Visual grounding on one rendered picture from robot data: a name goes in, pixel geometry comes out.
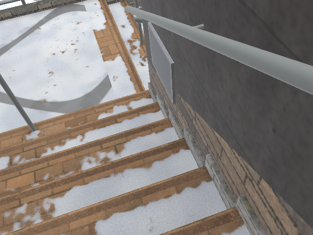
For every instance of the stairs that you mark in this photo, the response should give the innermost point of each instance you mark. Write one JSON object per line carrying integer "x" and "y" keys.
{"x": 129, "y": 31}
{"x": 116, "y": 168}

